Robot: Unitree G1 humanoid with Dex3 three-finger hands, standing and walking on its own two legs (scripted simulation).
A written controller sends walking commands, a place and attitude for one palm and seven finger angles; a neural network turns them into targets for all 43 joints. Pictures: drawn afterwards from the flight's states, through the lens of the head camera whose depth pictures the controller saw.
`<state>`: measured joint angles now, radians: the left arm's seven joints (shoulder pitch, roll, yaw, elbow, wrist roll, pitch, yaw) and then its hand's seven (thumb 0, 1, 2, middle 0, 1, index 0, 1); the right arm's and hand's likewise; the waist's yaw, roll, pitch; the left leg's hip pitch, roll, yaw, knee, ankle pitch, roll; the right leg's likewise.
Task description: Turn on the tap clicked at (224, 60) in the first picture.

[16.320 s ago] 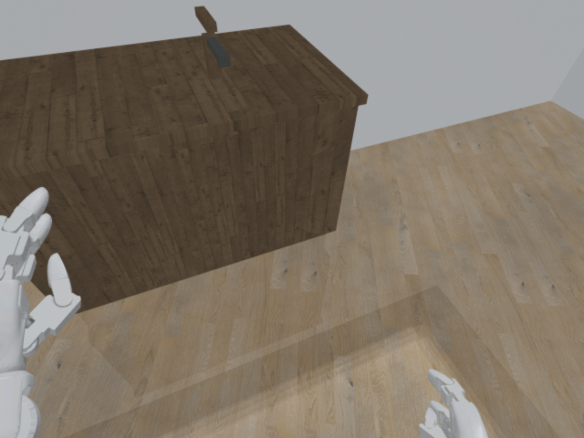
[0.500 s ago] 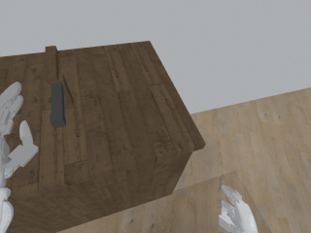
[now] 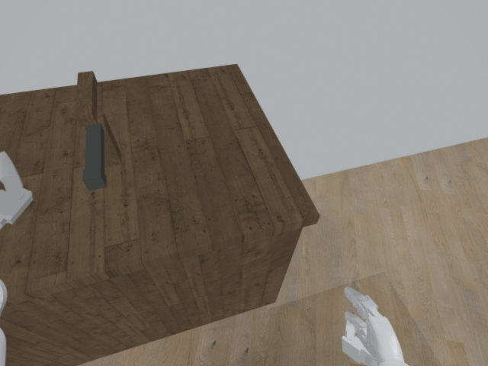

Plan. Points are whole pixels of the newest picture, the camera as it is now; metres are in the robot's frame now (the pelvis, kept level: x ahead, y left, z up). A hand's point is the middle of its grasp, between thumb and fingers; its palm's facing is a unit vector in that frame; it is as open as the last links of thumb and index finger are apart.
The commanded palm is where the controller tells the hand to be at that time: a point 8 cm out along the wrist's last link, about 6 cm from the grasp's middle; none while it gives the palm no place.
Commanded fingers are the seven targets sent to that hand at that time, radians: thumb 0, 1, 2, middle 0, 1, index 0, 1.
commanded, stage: come to a stop and stand still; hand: left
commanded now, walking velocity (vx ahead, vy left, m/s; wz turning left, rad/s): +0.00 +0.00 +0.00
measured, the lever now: (94, 178) +0.36 +0.30 +0.08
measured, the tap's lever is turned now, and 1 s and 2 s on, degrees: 0 0 0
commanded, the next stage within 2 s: look again from close up in 1.56 s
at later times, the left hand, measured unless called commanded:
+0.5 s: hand (51, 273) +0.17 +0.23 +0.17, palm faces +0.36 -0.88 -0.31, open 7.4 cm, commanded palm +0.11 +0.27 +0.18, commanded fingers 0.00 0.90 0.90 -0.20 -0.30 -0.20 -0.30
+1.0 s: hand (38, 250) +0.20 +0.26 +0.16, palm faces +0.37 -0.85 -0.38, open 7.4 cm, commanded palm +0.13 +0.29 +0.18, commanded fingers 0.00 0.90 0.90 -0.20 -0.30 -0.20 -0.30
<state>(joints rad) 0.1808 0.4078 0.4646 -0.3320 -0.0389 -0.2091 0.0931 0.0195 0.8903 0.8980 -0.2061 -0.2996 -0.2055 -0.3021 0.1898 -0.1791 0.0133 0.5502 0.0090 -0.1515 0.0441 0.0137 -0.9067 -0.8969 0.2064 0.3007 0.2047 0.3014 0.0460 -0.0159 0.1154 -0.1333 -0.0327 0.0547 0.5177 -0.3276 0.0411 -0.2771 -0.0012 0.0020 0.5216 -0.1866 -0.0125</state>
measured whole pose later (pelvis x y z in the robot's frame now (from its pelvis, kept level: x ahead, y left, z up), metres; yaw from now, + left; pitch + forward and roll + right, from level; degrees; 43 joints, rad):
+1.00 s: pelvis -0.03 +0.01 +0.00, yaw -2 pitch -3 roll +0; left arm 0.38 0.36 0.37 -0.43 0.00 -0.21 0.09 0.02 0.89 0.90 -0.21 -0.30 -0.21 -0.30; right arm 0.25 -0.17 0.02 0.59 0.01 -0.15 0.00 0.02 -0.91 -0.90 0.21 0.30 0.20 0.30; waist 0.02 -0.05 0.07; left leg -0.18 -0.06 0.03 0.49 -0.27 0.07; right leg -0.24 0.02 0.03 0.47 -0.17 0.00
